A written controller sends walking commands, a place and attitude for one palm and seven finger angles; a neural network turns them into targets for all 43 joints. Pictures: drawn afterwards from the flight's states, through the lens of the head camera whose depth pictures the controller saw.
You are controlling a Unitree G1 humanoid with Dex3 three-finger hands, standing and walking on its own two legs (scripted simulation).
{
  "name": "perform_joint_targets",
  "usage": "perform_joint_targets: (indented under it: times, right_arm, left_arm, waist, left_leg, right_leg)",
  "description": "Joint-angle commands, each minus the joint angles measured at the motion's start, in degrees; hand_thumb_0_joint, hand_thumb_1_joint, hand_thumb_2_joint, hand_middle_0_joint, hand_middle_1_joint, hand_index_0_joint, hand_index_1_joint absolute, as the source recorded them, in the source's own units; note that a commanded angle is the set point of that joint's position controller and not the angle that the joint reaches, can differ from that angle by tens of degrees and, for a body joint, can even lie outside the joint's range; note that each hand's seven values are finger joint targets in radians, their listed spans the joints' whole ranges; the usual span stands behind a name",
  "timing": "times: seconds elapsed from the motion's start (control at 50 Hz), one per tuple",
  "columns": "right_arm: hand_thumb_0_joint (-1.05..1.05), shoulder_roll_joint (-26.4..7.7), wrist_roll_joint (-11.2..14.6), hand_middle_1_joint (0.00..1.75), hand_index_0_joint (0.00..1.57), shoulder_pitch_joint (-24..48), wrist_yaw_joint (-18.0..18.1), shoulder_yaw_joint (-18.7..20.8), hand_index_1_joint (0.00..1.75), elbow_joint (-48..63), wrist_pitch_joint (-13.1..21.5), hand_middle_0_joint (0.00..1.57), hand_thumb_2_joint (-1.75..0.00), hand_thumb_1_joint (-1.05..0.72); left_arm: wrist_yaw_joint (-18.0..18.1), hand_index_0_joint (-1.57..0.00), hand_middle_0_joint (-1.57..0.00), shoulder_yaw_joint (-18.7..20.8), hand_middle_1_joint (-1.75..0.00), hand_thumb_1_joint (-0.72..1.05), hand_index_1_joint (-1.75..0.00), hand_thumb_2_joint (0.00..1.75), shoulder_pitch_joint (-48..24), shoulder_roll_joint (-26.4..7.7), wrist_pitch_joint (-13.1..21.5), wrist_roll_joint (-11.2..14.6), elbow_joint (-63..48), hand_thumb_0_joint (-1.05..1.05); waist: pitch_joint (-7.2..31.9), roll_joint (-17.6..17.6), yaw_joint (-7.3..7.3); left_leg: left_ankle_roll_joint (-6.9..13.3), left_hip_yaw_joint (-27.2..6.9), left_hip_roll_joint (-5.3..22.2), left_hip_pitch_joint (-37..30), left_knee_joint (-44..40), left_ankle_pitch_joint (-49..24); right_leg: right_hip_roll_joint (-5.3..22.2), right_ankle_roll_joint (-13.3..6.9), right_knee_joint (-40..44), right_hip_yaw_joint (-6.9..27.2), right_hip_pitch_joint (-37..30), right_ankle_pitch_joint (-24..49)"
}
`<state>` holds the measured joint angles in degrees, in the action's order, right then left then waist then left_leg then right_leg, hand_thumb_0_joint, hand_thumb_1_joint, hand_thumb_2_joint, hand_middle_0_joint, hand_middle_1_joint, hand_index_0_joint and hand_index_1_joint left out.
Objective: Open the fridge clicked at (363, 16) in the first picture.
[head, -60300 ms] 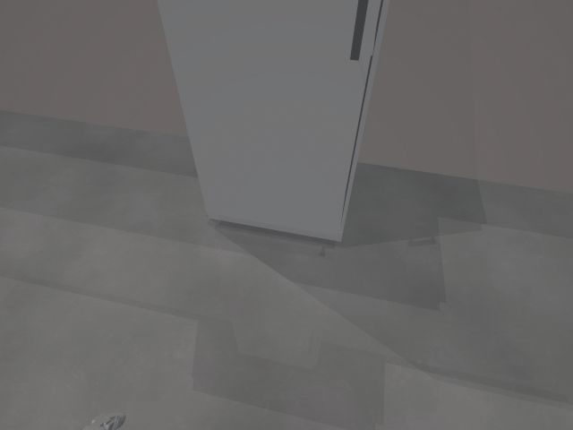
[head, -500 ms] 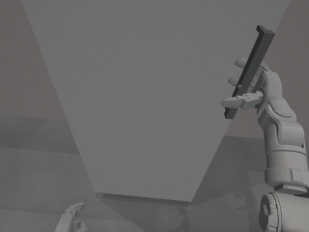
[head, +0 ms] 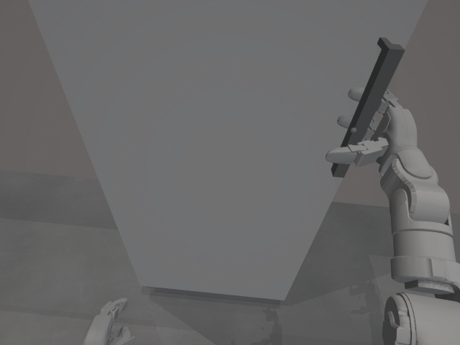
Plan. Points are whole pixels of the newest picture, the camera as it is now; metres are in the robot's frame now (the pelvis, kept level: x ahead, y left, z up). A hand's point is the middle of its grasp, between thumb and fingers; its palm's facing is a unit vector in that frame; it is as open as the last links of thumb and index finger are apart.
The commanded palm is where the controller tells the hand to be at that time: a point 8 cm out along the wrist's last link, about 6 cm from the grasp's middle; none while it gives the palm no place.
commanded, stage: grip the handle and tug to test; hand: right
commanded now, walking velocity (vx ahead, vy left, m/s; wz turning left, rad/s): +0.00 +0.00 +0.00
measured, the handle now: (357, 115) +0.46 -0.19 +0.22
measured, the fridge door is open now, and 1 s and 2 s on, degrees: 0 0 0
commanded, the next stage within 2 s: pull the door a little, standing still in 1.44 s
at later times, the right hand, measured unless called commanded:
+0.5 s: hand (354, 130) +0.40 -0.17 +0.23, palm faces +0.07 +1.00 +0.00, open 9.2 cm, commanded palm +0.37 -0.21 +0.23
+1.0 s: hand (353, 130) +0.40 -0.17 +0.23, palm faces +0.07 +1.00 +0.00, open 5.9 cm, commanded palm +0.37 -0.21 +0.23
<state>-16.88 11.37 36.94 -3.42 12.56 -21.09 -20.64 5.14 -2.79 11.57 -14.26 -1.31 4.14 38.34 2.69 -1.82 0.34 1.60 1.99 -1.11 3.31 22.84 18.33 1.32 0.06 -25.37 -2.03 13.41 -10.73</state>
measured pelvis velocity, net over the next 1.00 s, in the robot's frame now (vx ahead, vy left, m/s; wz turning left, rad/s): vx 0.01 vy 0.00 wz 0.02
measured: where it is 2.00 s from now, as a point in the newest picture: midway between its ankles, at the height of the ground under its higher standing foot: outside the picture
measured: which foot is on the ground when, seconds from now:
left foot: down 0.00-1.00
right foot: down 0.00-1.00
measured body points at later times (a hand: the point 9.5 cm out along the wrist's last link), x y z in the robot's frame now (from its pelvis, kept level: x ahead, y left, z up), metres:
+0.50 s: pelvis +0.00 -0.01 +0.00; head -0.02 +0.01 +0.45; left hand +0.17 +0.23 -0.09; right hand +0.39 -0.22 +0.23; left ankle -0.07 +0.10 -0.74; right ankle +0.03 -0.12 -0.74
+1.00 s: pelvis +0.01 +0.00 +0.00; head -0.01 +0.02 +0.45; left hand +0.17 +0.25 -0.09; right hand +0.39 -0.22 +0.23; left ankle -0.07 +0.10 -0.74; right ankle +0.03 -0.12 -0.74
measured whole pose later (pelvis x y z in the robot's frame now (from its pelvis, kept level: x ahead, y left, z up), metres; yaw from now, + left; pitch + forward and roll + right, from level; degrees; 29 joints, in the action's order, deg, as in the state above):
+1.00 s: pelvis +0.01 +0.00 +0.00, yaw +1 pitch -1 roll -1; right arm -17.7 11.8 32.2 -3.7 14.5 -14.4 -23.7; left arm 5.0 -2.8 10.6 -14.5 -2.4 3.9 37.6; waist 3.4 -1.6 0.0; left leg 1.8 0.9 -1.1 2.0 21.0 18.1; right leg 1.5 0.3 -23.4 -3.1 11.6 -10.9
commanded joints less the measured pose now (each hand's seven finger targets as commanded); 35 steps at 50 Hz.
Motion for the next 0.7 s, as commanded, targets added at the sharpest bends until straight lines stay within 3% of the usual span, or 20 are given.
perform_joint_targets:
  times: [0.0,0.06,0.08,0.12,0.18,0.2,0.24,0.32,0.34,0.38,0.42,0.46,0.48,0.54,0.58,0.6,0.64,0.66,0.68]
  right_arm:
    - [0.0,-7.28,0.6,1.2,0.3,27.65,-0.3,-0.35,1.2,17.18,3.95,0.3,-0.3,0.5]
    - [0.0,-6.67,0.41,1.22,0.32,27.81,0.07,-0.71,1.22,18.63,3.58,0.32,-0.36,0.36]
    - [0.0,-6.96,0.57,1.23,0.32,26.25,0.18,-0.42,1.23,18.47,3.65,0.32,-0.38,0.31]
    - [0.0,-8.45,0.51,1.24,0.33,26.4,0.29,0.98,1.24,18.54,3.37,0.33,-0.42,0.22]
    - [0.0,-8.28,0.61,1.26,0.35,24.42,0.21,1.01,1.26,20.28,3.22,0.35,-0.48,0.08]
    - [0.0,-6.85,0.78,1.27,0.35,24.36,0.06,-0.02,1.27,20.3,2.92,0.35,-0.5,0.03]
    - [0.0,-7.9,0.69,1.28,0.36,25.26,0.11,0.7,1.28,18.53,2.2,0.36,-0.54,-0.06]
    - [0.0,-8.79,0.47,1.31,0.38,24.94,0.31,1.51,1.31,19.72,1.83,0.38,-0.62,-0.25]
    - [0.0,-6.98,0.65,1.31,0.38,25.33,0.29,0.11,1.31,19.73,1.6,0.38,-0.64,-0.29]
    - [0.0,-6.55,0.87,1.33,0.4,24.16,0.32,-0.19,1.33,18.81,1.32,0.4,-0.68,-0.39]
    - [0.0,-8.17,0.56,1.34,0.41,26.28,0.41,0.71,1.34,18.06,1.08,0.41,-0.72,-0.48]
    - [0.0,-7.35,0.6,1.35,0.42,26.41,0.33,0.35,1.35,18.3,1.09,0.42,-0.76,-0.57]
    - [0.0,-9.22,0.6,1.36,0.42,24.65,0.42,1.9,1.36,18.49,1.36,0.42,-0.78,-0.62]
    - [0.0,-7.7,0.73,1.38,0.44,25.62,-0.09,0.64,1.38,16.94,0.85,0.44,-0.84,-0.76]
    - [0.0,-10.38,0.76,1.39,0.44,24.42,-0.21,2.65,1.39,17.32,1.38,0.44,-0.88,-0.85]
    - [0.0,-9.85,0.7,1.4,0.45,24.88,-0.23,2.26,1.4,19.08,1.67,0.45,-0.9,-0.9]
    - [0.0,-7.09,0.71,1.4,0.45,23.6,-0.34,0.41,1.4,20.1,1.8,0.45,-0.9,-0.9]
    - [0.0,-7.03,0.83,1.4,0.45,23.78,-0.34,0.4,1.4,20.61,1.81,0.45,-0.9,-0.9]
    - [0.0,-7.84,0.84,1.4,0.45,22.57,-0.23,0.93,1.4,20.57,2.08,0.45,-0.9,-0.9]
  left_arm:
    - [0.02,-0.2,-0.2,2.65,-0.3,0.9,-0.3,0.9,-7.73,-6.71,2.96,-0.22,-9.03,0.0]
    - [-0.03,-0.2,-0.2,2.65,-0.3,0.9,-0.3,0.9,-8.04,-6.63,2.84,-0.28,-9.27,0.0]
    - [-0.02,-0.2,-0.2,2.79,-0.3,0.9,-0.3,0.9,-7.88,-6.84,2.8,-0.39,-9.2,0.0]
    - [0.0,-0.2,-0.2,2.67,-0.3,0.9,-0.3,0.9,-8.09,-6.84,2.69,-0.42,-9.1,0.0]
    - [-0.06,-0.2,-0.2,2.71,-0.3,0.9,-0.3,0.9,-8.57,-6.84,2.6,-0.47,-9.48,0.0]
    - [-0.05,-0.2,-0.2,2.51,-0.3,0.9,-0.3,0.9,-8.86,-6.53,2.51,-0.41,-9.66,0.0]
    - [0.1,-0.2,-0.2,2.38,-0.3,0.9,-0.3,0.9,-8.66,-6.67,2.27,-0.41,-9.13,0.0]
    - [0.11,-0.2,-0.2,2.46,-0.3,0.9,-0.3,0.9,-8.85,-6.75,2.17,-0.43,-9.33,0.0]
    - [0.14,-0.2,-0.2,2.36,-0.3,0.9,-0.3,0.9,-8.77,-6.59,2.2,-0.46,-9.26,0.0]
    - [0.12,-0.2,-0.2,2.46,-0.3,0.9,-0.3,0.9,-8.6,-6.77,2.16,-0.49,-9.06,0.0]
    - [0.3,-0.2,-0.2,2.43,-0.3,0.9,-0.3,0.9,-8.45,-6.94,2.07,-0.5,-8.65,0.0]
    - [0.31,-0.2,-0.2,2.43,-0.3,0.9,-0.3,0.9,-8.44,-6.82,2.17,-0.56,-8.75,0.0]
    - [0.28,-0.2,-0.2,2.75,-0.3,0.9,-0.3,0.9,-8.27,-7.18,2.16,-0.59,-8.72,0.0]
    - [0.42,-0.2,-0.2,2.51,-0.3,0.9,-0.3,0.9,-8.23,-6.83,1.95,-0.53,-8.43,0.0]
    - [0.38,-0.2,-0.2,2.79,-0.3,0.9,-0.3,0.9,-7.91,-7.32,1.97,-0.59,-8.41,0.0]
    - [0.27,-0.2,-0.2,2.63,-0.3,0.9,-0.3,0.9,-8.38,-7.04,1.95,-0.55,-8.99,0.0]
    - [0.09,-0.2,-0.2,2.63,-0.3,0.9,-0.3,0.9,-8.81,-6.54,2.14,-0.38,-9.36,0.0]
    - [0.03,-0.2,-0.2,2.64,-0.3,0.9,-0.3,0.9,-8.85,-6.57,2.19,-0.39,-9.41,0.0]
    - [-0.02,-0.2,-0.2,2.82,-0.3,0.9,-0.3,0.9,-8.52,-6.88,2.16,-0.5,-9.19,0.0]
  waist:
    - [16.52,0.35,-0.41]
    - [17.18,-0.46,-0.37]
    - [17.19,1.77,-0.22]
    - [17.35,1.81,0.04]
    - [17.95,1.66,0.41]
    - [17.46,0.87,0.31]
    - [15.77,1.01,0.07]
    - [16.77,-0.04,0.35]
    - [16.67,0.35,-0.02]
    - [15.35,1.1,-0.08]
    - [15.69,1.7,-0.36]
    - [15.88,1.3,-0.29]
    - [16.86,1.76,0.12]
    - [15.94,1.62,-0.38]
    - [16.83,2.3,0.11]
    - [17.91,1.3,0.39]
    - [17.89,0.21,0.26]
    - [17.65,-0.5,0.25]
    - [17.75,1.29,0.25]
  left_leg:
    - [-0.41,-0.35,-0.31,5.17,-2.48,-26.11]
    - [-0.23,-0.29,-0.49,5.61,-2.4,-25.93]
    - [-0.38,-0.26,-0.47,4.9,-2.66,-26.22]
    - [-0.34,-0.32,-0.45,4.4,-2.55,-26.77]
    - [-0.28,-0.31,-0.39,3.45,-2.65,-27.73]
    - [-0.31,-0.29,-0.38,3.75,-2.59,-27.77]
    - [-0.32,-0.23,-0.47,4.69,-3.08,-26.1]
    - [-0.13,-0.35,-0.4,4.24,-3.09,-26.78]
    - [-0.2,-0.16,-0.49,4.55,-3.08,-26.62]
    - [-0.31,-0.13,-0.52,4.86,-3.68,-25.57]
    - [-0.33,-0.25,-0.44,4.88,-3.54,-25.64]
    - [-0.31,-0.2,-0.47,5.04,-3.54,-25.5]
    - [-0.29,-0.39,-0.37,3.93,-3.65,-26.71]
    - [-0.5,-0.31,-0.32,4.7,-3.55,-27.14]
    - [-0.44,-0.49,-0.25,3.47,-3.63,-28.08]
    - [-0.3,-0.44,-0.12,2.66,-3.13,-28.81]
    - [-0.24,-0.18,-0.32,3.48,-2.75,-29.26]
    - [-0.31,-0.28,-0.34,3.91,-3.04,-29.09]
    - [-0.38,-0.29,-0.33,3.0,-3.17,-29.96]
  right_leg:
    - [-0.89,-3.12,-0.48,2.0,-16.73,18.39]
    - [-0.78,-2.92,-0.41,2.1,-18.0,19.19]
    - [-0.65,-3.07,-0.5,2.11,-17.78,19.31]
    - [-0.66,-3.01,-0.13,2.02,-17.39,19.42]
    - [-0.51,-2.94,-0.08,1.79,-17.96,20.77]
    - [-0.66,-2.96,0.07,1.78,-17.76,20.75]
    - [-0.64,-2.81,0.4,1.8,-16.97,18.95]
    - [-0.58,-2.74,0.37,1.79,-17.75,20.31]
    - [-0.64,-2.7,0.43,1.87,-17.9,20.28]
    - [-0.54,-2.76,0.45,1.79,-17.38,19.21]
    - [-0.6,-2.82,0.68,1.87,-17.09,18.86]
    - [-0.71,-2.78,0.75,1.89,-17.19,18.89]
    - [-0.59,-2.92,0.42,1.64,-17.69,19.9]
    - [-0.87,-2.9,0.49,1.45,-17.01,19.53]
    - [-0.73,-2.99,0.35,1.38,-17.15,20.17]
    - [-0.91,-2.95,0.56,1.49,-17.15,20.95]
    - [-0.86,-2.85,0.11,1.51,-18.33,22.2]
    - [-0.87,-2.81,0.12,1.47,-18.38,22.03]
    - [-0.78,-3.01,-0.04,1.32,-18.27,22.42]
